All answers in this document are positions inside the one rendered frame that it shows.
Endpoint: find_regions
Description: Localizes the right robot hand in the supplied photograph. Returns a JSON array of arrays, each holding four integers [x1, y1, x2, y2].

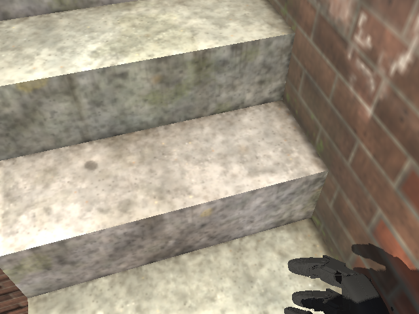
[[284, 255, 393, 314]]

